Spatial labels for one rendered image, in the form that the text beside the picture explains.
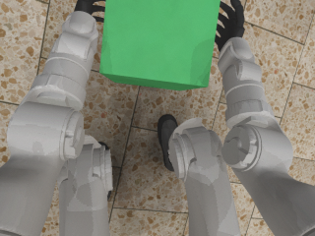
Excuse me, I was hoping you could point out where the robot right foot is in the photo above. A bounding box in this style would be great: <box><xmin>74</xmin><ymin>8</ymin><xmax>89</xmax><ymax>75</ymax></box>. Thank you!
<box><xmin>157</xmin><ymin>114</ymin><xmax>178</xmax><ymax>172</ymax></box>

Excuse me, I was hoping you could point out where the left robot forearm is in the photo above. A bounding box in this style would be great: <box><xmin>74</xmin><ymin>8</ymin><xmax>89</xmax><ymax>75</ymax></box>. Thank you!
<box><xmin>6</xmin><ymin>11</ymin><xmax>98</xmax><ymax>149</ymax></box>

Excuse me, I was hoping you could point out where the robot left hand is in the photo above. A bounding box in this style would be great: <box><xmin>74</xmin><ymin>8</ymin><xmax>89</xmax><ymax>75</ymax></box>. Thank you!
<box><xmin>74</xmin><ymin>0</ymin><xmax>106</xmax><ymax>23</ymax></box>

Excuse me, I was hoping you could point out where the robot right shin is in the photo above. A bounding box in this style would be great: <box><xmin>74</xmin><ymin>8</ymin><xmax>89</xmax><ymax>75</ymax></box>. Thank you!
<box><xmin>167</xmin><ymin>117</ymin><xmax>223</xmax><ymax>167</ymax></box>

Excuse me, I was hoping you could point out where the right robot forearm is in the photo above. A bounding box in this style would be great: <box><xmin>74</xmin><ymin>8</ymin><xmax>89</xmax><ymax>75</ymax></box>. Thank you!
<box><xmin>218</xmin><ymin>36</ymin><xmax>285</xmax><ymax>135</ymax></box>

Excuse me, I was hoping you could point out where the left robot upper arm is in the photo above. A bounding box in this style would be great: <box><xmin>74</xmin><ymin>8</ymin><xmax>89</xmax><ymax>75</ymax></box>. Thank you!
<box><xmin>0</xmin><ymin>101</ymin><xmax>85</xmax><ymax>236</ymax></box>

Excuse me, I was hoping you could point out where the right robot upper arm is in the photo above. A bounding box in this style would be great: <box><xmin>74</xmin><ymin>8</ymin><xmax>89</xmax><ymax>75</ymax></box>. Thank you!
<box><xmin>221</xmin><ymin>124</ymin><xmax>315</xmax><ymax>236</ymax></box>

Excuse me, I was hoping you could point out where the robot right hand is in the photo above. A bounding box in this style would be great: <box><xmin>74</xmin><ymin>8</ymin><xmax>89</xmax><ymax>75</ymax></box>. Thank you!
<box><xmin>215</xmin><ymin>0</ymin><xmax>245</xmax><ymax>52</ymax></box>

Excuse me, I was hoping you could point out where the carton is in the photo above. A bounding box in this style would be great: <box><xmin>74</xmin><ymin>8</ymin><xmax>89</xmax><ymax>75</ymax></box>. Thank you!
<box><xmin>99</xmin><ymin>0</ymin><xmax>221</xmax><ymax>91</ymax></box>

